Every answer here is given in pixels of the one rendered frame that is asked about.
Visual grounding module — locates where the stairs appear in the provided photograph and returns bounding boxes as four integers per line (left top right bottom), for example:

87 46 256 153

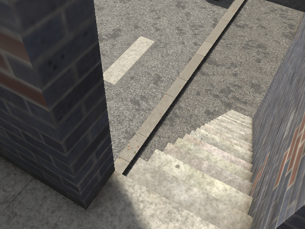
127 110 254 229

